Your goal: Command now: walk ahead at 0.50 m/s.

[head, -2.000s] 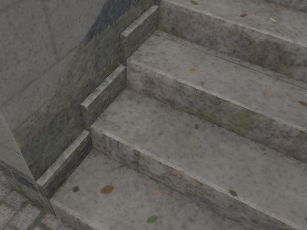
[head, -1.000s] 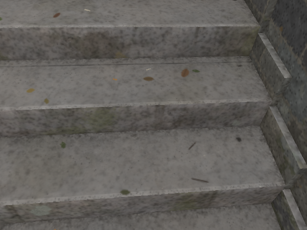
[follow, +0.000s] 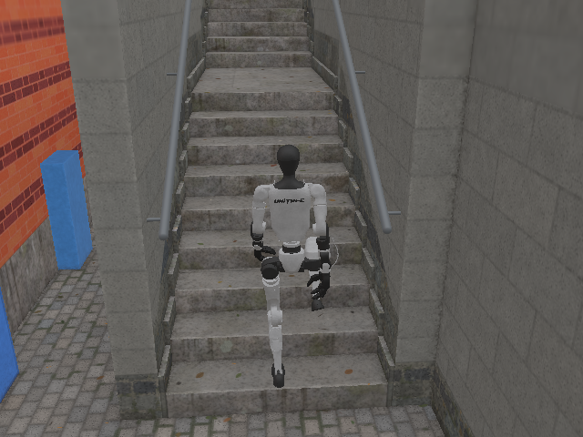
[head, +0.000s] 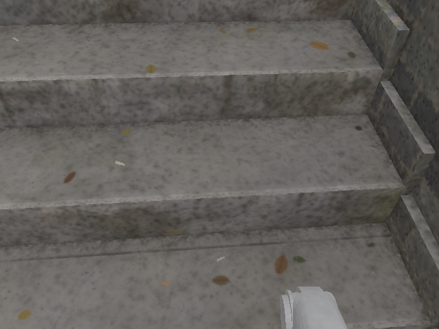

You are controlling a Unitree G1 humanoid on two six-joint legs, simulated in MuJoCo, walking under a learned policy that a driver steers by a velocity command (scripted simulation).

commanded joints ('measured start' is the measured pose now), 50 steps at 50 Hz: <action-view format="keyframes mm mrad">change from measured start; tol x64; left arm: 1 -325 29 -5 -171 18 40 -10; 10 599 228 107 140 64 8 -12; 50 -201 25 8 0 8 -32 -3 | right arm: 1 32 -100 0 -41 32 -3 18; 24 -846 -153 -15 -422 140 81 -85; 50 -2 -42 -8 30 13 -7 -57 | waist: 1 -12 96 105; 50 -22 29 69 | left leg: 1 -89 273 -199 -337 376 178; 7 143 295 -64 140 1849 180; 9 -517 11 -231 761 591 98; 18 -1084 107 -111 1727 164 157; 30 -603 -19 106 559 45 41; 33 184 272 -808 50 -16 334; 50 -64 223 -171 -217 161 140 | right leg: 1 71 -86 -159 -242 -56 38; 9 1673 -183 599 -1365 -67 -258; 25 905 -198 45 -1881 -86 -22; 30 1509 -234 -12 -1559 1289 -39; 33 669 87 85 -686 -81 82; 50 -27 -111 -63 -115 41 -10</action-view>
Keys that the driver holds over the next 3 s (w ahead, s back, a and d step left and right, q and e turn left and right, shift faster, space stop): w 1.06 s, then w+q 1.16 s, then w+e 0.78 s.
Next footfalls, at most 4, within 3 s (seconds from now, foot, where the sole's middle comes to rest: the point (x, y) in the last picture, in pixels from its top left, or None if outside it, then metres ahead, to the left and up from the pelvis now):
0.12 right None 0.25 -0.12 -0.62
0.60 left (176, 290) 0.52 0.11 -0.47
1.16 right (261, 158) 0.82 -0.11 -0.31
1.74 left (152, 56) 1.06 0.19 -0.16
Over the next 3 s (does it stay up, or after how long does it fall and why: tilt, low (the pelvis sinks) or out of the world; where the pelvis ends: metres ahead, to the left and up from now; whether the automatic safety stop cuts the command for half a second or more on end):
stays up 1.42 0.34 0.76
